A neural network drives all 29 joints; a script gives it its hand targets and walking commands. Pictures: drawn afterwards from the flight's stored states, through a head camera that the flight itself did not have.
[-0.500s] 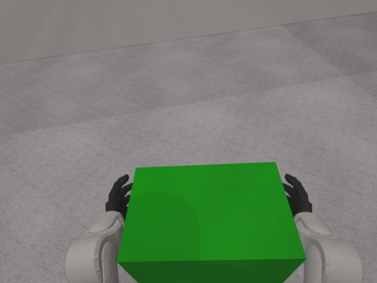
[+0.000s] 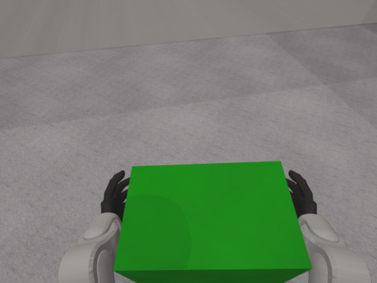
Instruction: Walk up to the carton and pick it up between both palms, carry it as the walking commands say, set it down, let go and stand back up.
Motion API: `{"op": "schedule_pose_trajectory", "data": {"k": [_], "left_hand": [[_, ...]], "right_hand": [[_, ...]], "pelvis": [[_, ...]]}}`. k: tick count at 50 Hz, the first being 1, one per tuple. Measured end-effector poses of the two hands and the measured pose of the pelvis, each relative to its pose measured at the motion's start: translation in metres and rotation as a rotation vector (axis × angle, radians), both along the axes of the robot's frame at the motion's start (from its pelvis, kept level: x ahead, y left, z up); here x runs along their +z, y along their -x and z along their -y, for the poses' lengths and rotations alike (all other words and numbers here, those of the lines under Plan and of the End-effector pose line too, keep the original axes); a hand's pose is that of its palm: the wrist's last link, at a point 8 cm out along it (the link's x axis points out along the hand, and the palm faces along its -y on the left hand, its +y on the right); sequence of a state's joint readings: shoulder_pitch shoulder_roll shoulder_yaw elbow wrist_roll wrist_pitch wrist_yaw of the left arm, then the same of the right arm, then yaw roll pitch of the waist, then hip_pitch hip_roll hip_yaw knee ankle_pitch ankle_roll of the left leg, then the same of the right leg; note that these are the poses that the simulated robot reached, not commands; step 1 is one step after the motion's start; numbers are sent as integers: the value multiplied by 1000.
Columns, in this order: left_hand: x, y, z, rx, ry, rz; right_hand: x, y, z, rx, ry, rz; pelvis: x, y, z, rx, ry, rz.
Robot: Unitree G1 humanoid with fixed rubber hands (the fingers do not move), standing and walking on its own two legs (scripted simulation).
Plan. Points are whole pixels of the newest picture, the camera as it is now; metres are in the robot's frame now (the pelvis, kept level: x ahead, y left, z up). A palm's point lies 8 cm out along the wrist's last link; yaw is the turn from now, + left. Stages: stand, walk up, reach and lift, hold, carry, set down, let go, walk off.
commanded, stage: carry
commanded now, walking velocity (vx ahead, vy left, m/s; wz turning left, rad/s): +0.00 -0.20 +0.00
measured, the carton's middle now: (207, 238) +0.21 -0.01 +0.03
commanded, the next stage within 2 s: none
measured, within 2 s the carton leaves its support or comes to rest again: neither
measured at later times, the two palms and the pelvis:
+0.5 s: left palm (174, 229) +0.20 +0.05 +0.10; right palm (374, 230) +0.19 -0.27 +0.11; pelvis -0.03 -0.11 +0.01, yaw +0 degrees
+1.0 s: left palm (230, 255) +0.16 -0.04 +0.08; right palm out of the picture +0.18 -0.36 +0.11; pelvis -0.05 -0.22 +0.02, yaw +1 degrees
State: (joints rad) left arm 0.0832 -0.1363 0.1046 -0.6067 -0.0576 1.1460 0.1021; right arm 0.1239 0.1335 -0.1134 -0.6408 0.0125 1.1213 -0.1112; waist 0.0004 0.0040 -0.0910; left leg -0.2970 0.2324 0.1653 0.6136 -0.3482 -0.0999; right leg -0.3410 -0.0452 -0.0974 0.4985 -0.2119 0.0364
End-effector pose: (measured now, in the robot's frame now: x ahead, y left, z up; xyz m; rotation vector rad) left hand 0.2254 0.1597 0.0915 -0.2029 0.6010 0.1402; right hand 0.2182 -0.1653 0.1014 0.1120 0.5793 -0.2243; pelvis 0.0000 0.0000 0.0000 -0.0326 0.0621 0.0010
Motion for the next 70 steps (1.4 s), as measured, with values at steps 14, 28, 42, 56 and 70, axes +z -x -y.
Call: {"op": "schedule_pose_trajectory", "data": {"k": [14, 28, 42, 56, 70], "left_hand": [[-22, 39, 36, 76, 3, -69], [7, 24, 140, -8, -11, 10], [-18, 51, 178, 66, -3, -35], [19, 48, 243, -16, 24, 11], [-10, 76, 358, -20, -98, -131]], "right_hand": [[-17, 11, 35, 72, -1, -71], [3, 29, 140, -4, 0, 4], [-13, 25, 178, 62, -6, -41], [23, 59, 243, -16, 25, 3], [-32, 77, 358, 9, -59, -143]], "pelvis": [[-3, 31, 54, 28, 2, 9], [4, 35, 140, -10, 2, -8], [-6, 46, 194, 45, 16, 6], [21, 56, 245, -1, 49, 28], [5, 71, 348, 5, -39, 39]]}}
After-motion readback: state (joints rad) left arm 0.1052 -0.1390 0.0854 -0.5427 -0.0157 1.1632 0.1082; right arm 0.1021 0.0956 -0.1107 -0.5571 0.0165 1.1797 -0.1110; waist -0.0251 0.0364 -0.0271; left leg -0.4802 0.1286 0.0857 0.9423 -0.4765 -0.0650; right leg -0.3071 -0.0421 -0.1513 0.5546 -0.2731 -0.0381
